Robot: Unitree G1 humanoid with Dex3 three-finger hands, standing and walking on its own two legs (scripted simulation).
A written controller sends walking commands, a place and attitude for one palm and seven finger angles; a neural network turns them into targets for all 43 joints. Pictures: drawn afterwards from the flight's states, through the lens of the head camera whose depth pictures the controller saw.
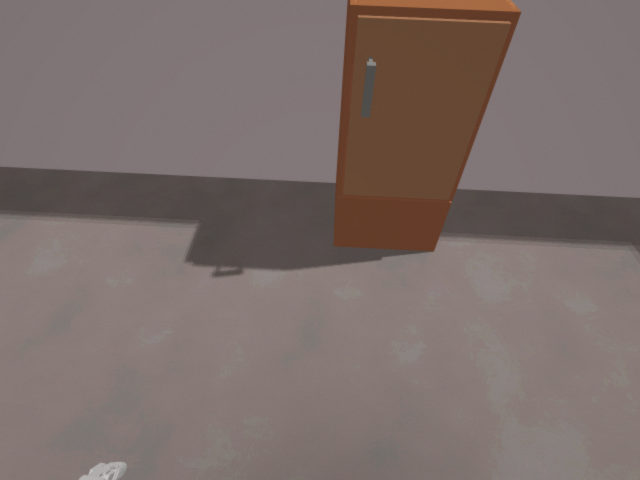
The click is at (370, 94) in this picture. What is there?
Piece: cupboard door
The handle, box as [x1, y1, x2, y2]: [361, 57, 375, 117]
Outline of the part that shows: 371,57 369,57 366,64 361,116 369,117 375,71 375,62 372,61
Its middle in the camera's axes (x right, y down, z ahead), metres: +0.13 -0.42 +1.08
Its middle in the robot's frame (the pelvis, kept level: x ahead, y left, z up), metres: +1.10 -0.08 -0.03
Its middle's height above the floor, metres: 0.74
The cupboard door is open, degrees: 0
